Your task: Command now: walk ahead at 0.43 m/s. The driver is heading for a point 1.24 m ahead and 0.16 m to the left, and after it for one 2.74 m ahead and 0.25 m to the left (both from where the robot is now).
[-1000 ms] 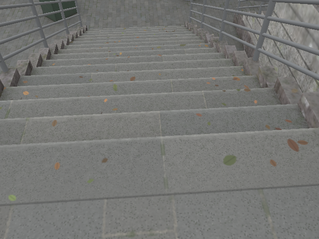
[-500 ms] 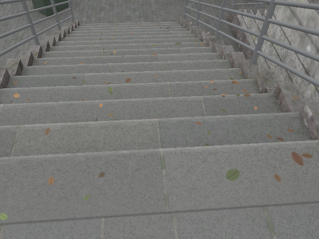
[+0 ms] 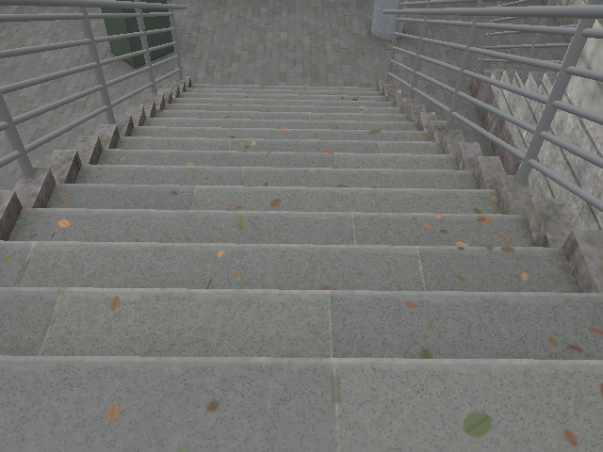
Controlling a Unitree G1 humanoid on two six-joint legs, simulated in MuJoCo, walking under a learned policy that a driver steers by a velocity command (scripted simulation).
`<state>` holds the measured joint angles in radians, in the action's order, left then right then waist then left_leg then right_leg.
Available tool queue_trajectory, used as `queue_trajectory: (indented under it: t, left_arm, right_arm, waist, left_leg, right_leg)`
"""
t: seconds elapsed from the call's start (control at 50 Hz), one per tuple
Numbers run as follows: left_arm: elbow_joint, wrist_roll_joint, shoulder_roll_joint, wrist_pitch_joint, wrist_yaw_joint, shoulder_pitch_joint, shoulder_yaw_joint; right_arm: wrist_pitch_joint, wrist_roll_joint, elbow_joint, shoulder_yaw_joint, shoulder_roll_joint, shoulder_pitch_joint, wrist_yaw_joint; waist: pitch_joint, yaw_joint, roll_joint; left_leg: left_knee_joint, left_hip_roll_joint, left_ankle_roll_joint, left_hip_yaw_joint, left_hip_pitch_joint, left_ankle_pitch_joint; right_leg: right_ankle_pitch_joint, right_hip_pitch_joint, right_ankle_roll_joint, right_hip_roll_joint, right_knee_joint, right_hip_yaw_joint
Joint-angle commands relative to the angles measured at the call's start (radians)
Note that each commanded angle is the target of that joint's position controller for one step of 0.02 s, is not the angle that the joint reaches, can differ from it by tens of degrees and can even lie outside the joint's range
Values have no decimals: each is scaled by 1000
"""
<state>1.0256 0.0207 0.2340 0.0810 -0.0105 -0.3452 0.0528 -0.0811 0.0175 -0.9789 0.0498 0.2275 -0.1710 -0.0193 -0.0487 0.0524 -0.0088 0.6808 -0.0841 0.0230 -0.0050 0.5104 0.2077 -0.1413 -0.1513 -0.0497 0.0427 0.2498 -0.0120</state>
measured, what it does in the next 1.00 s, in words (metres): walks ahead: left foot, then right foot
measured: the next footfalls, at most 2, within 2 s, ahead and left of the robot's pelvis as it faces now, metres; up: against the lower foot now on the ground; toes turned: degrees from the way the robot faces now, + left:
left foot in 0.12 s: +0.14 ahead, +0.14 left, +0.00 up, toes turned +2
right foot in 0.68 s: +0.50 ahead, -0.05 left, +0.00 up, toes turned -2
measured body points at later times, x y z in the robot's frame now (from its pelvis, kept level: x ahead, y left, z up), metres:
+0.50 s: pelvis +0.20 +0.07 +0.00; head +0.22 +0.10 +0.45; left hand +0.40 +0.30 -0.12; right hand +0.10 -0.15 -0.14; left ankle +0.10 +0.14 -0.75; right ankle +0.40 -0.10 -0.68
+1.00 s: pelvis +0.49 +0.03 +0.00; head +0.50 +0.03 +0.44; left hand +0.46 +0.28 -0.15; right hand +0.63 -0.23 -0.12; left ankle +0.64 +0.21 -0.69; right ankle +0.46 -0.05 -0.75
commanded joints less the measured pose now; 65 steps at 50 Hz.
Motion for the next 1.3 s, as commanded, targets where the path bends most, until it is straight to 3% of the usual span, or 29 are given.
queue_trajectory:
  t: [0.02, 0.1, 0.14, 0.16, 0.18, 0.22, 0.26, 0.36, 0.6, 0.64, 0.66, 0.68, 0.7, 0.72, 0.76, 0.8, 0.86, 0.98, 1.02, 1.04, 1.06, 1.12, 1.16, 1.18, 1.2, 1.22, 1.24, 1.28, 1.3]
  left_arm:
    - [-53, 12, 169, 7, -4, 19, 36]
    - [-57, 14, 115, -7, -2, 39, 20]
    - [-118, -9, -6, 21, 4, 55, -14]
    - [-120, 11, 51, 39, 6, 62, -4]
    - [-132, 22, 104, 45, 11, 97, 5]
    - [-114, -2, 103, 38, 5, 97, 11]
    - [-107, -8, 89, 22, 5, 103, 15]
    - [-155, -10, 49, 5, 8, 243, 13]
    - [-267, 10, 17, 25, 71, 551, -13]
    - [-243, 5, 65, 29, 70, 442, 8]
    - [-200, 6, 110, 29, 64, 284, 31]
    - [-139, 0, 162, 24, 54, 67, 54]
    - [-106, -29, 256, 15, 40, -115, 77]
    - [-85, -17, 197, 7, 43, -118, 55]
    - [-116, -2, 77, 4, 45, 81, 21]
    - [-123, -26, 13, 21, 57, 184, -4]
    - [-87, -36, 32, 26, 51, 135, -4]
    - [-57, -34, 121, 18, 8, 39, 14]
    - [-33, -25, 130, 19, 6, 3, 17]
    - [-16, -43, 138, 22, 9, -38, 21]
    - [-10, -33, 108, 18, 10, -43, 15]
    - [-15, -24, 91, -3, 8, -63, 10]
    - [-45, -16, 104, -14, 6, 27, 12]
    - [-60, -1, 88, -8, 13, 30, 5]
    - [-74, 1, 45, 7, 17, 2, -6]
    - [-80, 14, 7, 34, 25, -83, -14]
    - [-122, 51, 67, 44, 24, 9, 4]
    - [-133, 25, 88, 2, 4, 44, 17]
    - [-127, 8, 66, -22, 0, 15, 20]
  right_arm:
    - [-13, 5, 41, 11, 67, 23, 10]
    - [-21, 9, -44, 34, 86, -186, 12]
    - [-28, -8, -65, 72, 263, -383, 10]
    - [-44, -23, -75, 57, 212, -386, 21]
    - [-58, -20, -42, 31, 134, -293, 32]
    - [-57, -18, 0, 13, 96, -150, 48]
    - [-48, -26, -16, 2, 67, -181, 47]
    - [-36, -26, -52, 0, 85, -312, 15]
    - [12, -15, -89, 6, 97, -430, -8]
    - [16, -15, -75, 16, 128, -393, -10]
    - [21, -12, -73, 19, 136, -369, -8]
    - [15, -14, -52, 15, 132, -319, -1]
    - [-4, -24, -33, -8, 37, -389, 11]
    - [-36, -5, -57, -25, -13, -452, 25]
    - [-55, 37, 11, 11, 100, -254, 23]
    - [-34, 14, 28, 33, 94, -218, -2]
    - [6, 13, 30, 32, 29, -270, -20]
    - [1, -25, 136, 25, 31, 4, -2]
    - [4, -16, 146, 27, 40, 48, 3]
    - [3, -12, 93, 40, 64, -63, 15]
    - [6, -11, 90, 43, 75, -70, 22]
    - [-8, -14, 136, 38, 80, 38, 46]
    - [-26, -15, 66, 58, 110, -177, 56]
    - [-29, -9, 5, 86, 173, -363, 65]
    - [-25, -1, -2, 97, 240, -435, 64]
    - [-25, 6, 29, 53, 159, -385, 75]
    - [-28, 4, 20, 44, 116, -344, 82]
    - [-30, -5, 67, 20, 70, -185, 92]
    - [-28, -7, 76, 9, 56, -142, 87]
  waist:
    - [72, -32, -92]
    - [45, -137, -39]
    - [-9, -161, 341]
    - [-16, -155, 290]
    - [47, -122, 188]
    - [69, -62, 95]
    - [73, -54, 105]
    - [76, -83, 84]
    - [181, -122, 95]
    - [94, -55, 145]
    - [12, 24, 160]
    - [-110, 117, 152]
    - [-301, 111, -58]
    - [-428, 82, -201]
    - [-96, 37, -86]
    - [20, -49, -9]
    - [57, -91, -54]
    - [74, -50, -41]
    - [77, -36, -65]
    - [13, -57, -62]
    - [36, -62, -60]
    - [105, -40, -41]
    - [34, -154, -39]
    - [-43, -236, 40]
    - [-81, -237, 234]
    - [-97, -142, 332]
    - [-5, -132, 304]
    - [67, -68, 51]
    - [69, -34, 37]
  left_leg:
    - [-67, 18, 6, 34, -65, -6]
    - [-195, 53, 41, 60, -370, 49]
    - [-458, -292, 201, -551, -685, 319]
    - [-511, -350, 273, -728, -656, 501]
    - [-509, -312, 238, -649, -594, 507]
    - [-521, -211, 166, -418, -477, 253]
    - [-536, -145, 131, -266, -420, 7]
    - [-527, -120, 121, -133, -467, -389]
    - [-443, -173, 136, -63, -689, -597]
    - [-320, -164, 121, -51, -683, -931]
    - [-157, -133, 102, -26, -643, -1039]
    - [80, -93, 72, -14, -442, -930]
    - [519, 71, 7, 15, -51, -360]
    - [752, 170, 9, -140, 116, 353]
    - [774, 41, 33, -107, 223, 236]
    - [635, -29, 35, -80, 98, 107]
    - [517, -53, 26, -63, 17, 82]
    - [98, -32, 7, -14, 29, -267]
    - [41, 13, -2, 19, -67, -310]
    - [194, 6, 3, 10, -119, -393]
    - [206, -15, 17, -17, -33, -335]
    - [166, -17, 53, -5, 103, -108]
    - [48, 54, 82, 67, -242, -78]
    - [-60, 44, 125, 36, -502, -124]
    - [-193, -158, 236, -254, -619, -67]
    - [-282, -264, 331, -545, -661, -190]
    - [-363, -306, 354, -629, -564, -189]
    - [-288, -276, 294, -430, -351, -348]
    - [-296, -239, 262, -344, -251, -345]
  right_leg:
    - [-288, -100, -168, -280, -134, 226]
    - [-345, -250, -111, -206, 96, 166]
    - [-352, -672, -26, 0, 745, -24]
    - [-363, -783, -52, -36, 937, 84]
    - [-252, -836, -77, -91, 991, 116]
    - [-66, -752, -66, -149, 918, 103]
    - [31, -664, -40, -164, 836, 73]
    - [171, -692, 3, -146, 662, 35]
    - [119, -611, -46, -76, 288, -46]
    - [60, -388, -74, -10, 274, -85]
    - [85, -185, -101, 21, 256, -103]
    - [155, 152, -150, -55, 286, -13]
    - [135, 573, -298, -345, 283, 405]
    - [58, 661, -381, -471, 115, 753]
    - [13, 305, -271, -376, 43, 461]
    - [140, 6, -203, -282, -22, 262]
    - [213, -136, -202, -241, -69, 170]
    - [343, -131, -158, -182, -62, 61]
    - [326, -157, -152, -158, -63, 27]
    - [342, -120, -175, -214, -2, 49]
    - [336, -59, -177, -229, 39, 57]
    - [369, 72, -180, -293, 153, 126]
    - [532, -70, -148, -239, 371, 74]
    - [516, -215, -109, -142, 665, 40]
    - [-45, -431, -47, -16, 1089, -8]
    - [-430, -636, -70, 52, 1214, 118]
    - [-375, -757, -87, 25, 1262, 151]
    - [-278, -702, -58, -52, 1207, 151]
    - [-261, -631, -43, -77, 1116, 153]
Keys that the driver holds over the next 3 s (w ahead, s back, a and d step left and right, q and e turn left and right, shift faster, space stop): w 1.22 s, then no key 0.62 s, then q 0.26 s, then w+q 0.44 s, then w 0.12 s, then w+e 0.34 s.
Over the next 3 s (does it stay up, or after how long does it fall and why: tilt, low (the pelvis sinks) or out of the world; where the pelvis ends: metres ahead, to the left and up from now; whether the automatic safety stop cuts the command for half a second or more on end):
stays up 1.01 0.27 -0.20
